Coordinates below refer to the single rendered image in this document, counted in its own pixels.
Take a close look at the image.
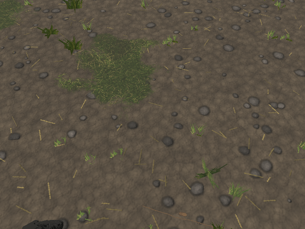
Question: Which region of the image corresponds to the robot left hand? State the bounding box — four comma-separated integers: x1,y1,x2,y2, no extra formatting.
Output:
22,219,64,229

